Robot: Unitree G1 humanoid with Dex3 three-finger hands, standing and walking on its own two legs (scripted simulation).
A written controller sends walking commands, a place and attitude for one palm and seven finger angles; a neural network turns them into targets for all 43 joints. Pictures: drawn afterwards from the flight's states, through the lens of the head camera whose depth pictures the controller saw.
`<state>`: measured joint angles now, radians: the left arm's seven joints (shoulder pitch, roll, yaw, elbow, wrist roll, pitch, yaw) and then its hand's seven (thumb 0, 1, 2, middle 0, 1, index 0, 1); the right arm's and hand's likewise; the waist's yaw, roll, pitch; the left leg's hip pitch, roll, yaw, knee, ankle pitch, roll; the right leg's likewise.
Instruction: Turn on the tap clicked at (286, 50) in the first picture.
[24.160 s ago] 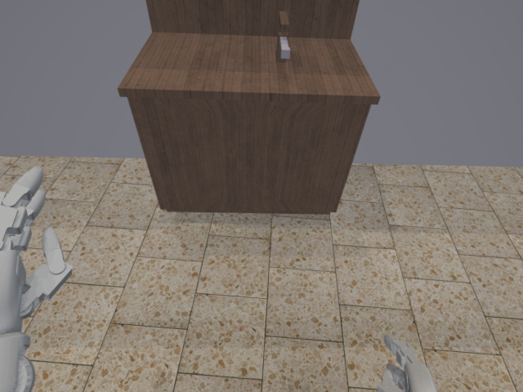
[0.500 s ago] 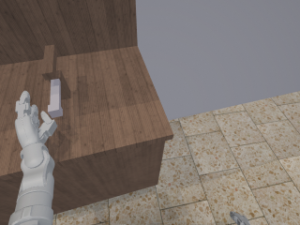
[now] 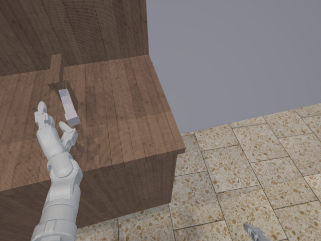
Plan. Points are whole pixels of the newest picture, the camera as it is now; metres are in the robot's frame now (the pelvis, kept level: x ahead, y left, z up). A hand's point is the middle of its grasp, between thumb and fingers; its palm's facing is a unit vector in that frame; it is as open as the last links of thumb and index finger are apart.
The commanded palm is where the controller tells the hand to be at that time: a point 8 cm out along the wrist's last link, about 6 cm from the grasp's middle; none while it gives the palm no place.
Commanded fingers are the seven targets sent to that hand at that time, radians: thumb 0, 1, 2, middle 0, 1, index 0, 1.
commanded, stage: push the lever round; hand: left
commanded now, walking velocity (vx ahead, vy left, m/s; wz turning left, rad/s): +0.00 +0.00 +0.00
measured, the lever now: (72, 118) +0.40 +0.25 +0.08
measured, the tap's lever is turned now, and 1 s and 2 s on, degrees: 14 43 64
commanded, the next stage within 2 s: none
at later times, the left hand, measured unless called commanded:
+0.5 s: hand (90, 124) +0.39 +0.20 +0.07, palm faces +0.68 -0.73 -0.08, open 7.7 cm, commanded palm +0.35 +0.23 +0.07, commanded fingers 0.00 0.90 0.90 -0.15 -0.15 -0.15 -0.15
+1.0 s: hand (101, 116) +0.42 +0.18 +0.06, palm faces +0.75 -0.66 -0.08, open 7.7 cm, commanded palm +0.38 +0.20 +0.07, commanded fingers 0.00 0.90 0.90 -0.15 -0.15 -0.15 -0.15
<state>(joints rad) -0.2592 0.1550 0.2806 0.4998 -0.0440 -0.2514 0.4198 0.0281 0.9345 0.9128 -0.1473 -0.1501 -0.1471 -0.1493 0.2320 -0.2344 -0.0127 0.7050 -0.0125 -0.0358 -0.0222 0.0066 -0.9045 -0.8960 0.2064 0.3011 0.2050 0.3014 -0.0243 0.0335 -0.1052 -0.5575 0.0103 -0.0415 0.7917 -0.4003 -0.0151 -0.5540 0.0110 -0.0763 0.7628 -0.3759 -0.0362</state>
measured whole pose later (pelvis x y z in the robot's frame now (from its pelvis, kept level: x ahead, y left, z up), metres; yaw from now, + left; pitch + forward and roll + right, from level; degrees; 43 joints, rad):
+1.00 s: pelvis -0.01 +0.00 -0.01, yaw +1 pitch +12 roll -1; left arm -0.60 0.03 0.28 0.80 0.10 -0.21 0.83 0.01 0.92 0.91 -0.15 -0.15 -0.15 -0.15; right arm 0.22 -0.20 -0.03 0.77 -0.09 0.03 0.02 0.01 -0.91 -0.90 0.21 0.30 0.20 0.30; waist -0.07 0.02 -0.13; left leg -0.65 0.01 -0.05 0.83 -0.40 -0.02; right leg -0.64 0.01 -0.09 0.80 -0.38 -0.04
